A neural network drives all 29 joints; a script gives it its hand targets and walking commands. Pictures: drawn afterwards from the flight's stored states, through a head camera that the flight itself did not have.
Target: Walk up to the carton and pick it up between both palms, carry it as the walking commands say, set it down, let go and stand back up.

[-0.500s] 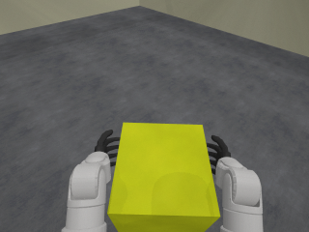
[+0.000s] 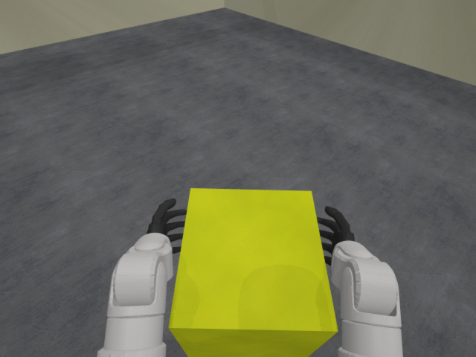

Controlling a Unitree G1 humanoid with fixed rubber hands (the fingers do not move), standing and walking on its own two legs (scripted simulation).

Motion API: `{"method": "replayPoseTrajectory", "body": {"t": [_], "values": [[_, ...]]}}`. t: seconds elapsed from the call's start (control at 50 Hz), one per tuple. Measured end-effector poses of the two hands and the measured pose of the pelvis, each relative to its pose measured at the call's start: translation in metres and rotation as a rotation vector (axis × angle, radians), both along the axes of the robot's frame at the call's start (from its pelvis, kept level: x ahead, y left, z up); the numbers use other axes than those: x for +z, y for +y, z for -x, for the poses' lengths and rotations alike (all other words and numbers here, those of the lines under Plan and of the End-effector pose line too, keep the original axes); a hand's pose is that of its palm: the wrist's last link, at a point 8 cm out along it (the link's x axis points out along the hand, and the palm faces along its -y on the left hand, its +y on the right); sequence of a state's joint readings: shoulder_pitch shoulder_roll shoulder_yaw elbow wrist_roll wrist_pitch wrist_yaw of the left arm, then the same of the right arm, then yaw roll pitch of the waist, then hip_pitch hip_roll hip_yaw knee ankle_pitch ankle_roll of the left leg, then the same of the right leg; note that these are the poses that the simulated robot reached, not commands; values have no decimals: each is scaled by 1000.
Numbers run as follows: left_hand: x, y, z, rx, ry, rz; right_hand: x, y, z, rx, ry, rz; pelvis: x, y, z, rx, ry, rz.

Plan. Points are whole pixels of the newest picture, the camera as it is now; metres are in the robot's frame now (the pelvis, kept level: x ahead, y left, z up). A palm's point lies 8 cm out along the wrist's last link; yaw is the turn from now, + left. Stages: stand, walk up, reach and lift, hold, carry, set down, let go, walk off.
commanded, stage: carry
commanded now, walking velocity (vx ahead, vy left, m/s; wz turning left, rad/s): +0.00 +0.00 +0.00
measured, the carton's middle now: (248, 281) +0.27 -0.01 +0.00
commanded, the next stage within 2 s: hold in 0.88 s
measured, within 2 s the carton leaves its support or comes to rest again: neither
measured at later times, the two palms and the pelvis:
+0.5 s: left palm (156, 236) +0.30 +0.15 +0.09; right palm (336, 247) +0.29 -0.14 +0.09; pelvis +0.01 +0.01 +0.00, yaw -1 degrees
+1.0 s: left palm (158, 260) +0.29 +0.15 +0.03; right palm (325, 265) +0.28 -0.14 +0.03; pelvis +0.01 +0.01 +0.01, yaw +4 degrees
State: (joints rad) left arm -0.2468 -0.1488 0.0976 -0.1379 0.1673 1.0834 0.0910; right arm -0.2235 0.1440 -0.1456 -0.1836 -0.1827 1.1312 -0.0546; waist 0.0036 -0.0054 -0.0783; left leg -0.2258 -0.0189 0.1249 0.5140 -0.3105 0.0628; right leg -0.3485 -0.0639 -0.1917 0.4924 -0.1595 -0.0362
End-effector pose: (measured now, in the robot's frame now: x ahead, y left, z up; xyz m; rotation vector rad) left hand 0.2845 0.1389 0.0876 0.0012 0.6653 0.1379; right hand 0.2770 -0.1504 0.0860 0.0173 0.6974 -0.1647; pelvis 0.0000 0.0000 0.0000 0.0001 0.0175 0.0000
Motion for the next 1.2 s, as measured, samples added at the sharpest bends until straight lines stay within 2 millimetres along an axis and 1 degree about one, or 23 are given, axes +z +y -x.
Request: {"method": "replayPoseTrajectory", "body": {"t": [0.3,0.4,0.88,0.9,0.92,0.96,1.0,1.02,1.06,1.14,1.2], "values": [[0,8,-10,-3,-4,2,0,8,-9,-4,-7,-1,0,9,-11,-7,-16,-1],[2,8,-11,-7,-10,3,1,8,-8,-11,-14,-4,0,11,-12,-10,-24,-2],[0,6,-17,-23,-12,2,1,6,-11,-25,-19,-3,0,14,-16,-17,-43,-5],[-9,6,-20,-33,16,-9,-7,6,-15,-15,2,1,1,14,-15,-15,-54,-1],[-23,6,-22,-40,52,-24,-20,7,-17,-2,33,20,2,14,-14,-5,-65,1],[-45,8,-15,-54,91,-66,-44,9,-15,32,66,46,5,15,-12,26,-75,9],[-56,11,-3,-54,93,-86,-55,12,-7,62,55,63,8,14,-10,73,-71,18],[-56,13,2,-47,77,-84,-56,13,-4,71,38,63,10,14,-9,101,-68,20],[-49,17,9,-26,32,-74,-49,17,-2,81,-9,55,12,12,-6,146,-65,25],[-31,22,12,20,-41,-53,-29,21,-7,115,-84,50,11,5,0,191,-79,12],[-27,15,16,23,-34,-40,-24,15,-8,113,-77,51,10,-2,5,192,-109,0]]}}
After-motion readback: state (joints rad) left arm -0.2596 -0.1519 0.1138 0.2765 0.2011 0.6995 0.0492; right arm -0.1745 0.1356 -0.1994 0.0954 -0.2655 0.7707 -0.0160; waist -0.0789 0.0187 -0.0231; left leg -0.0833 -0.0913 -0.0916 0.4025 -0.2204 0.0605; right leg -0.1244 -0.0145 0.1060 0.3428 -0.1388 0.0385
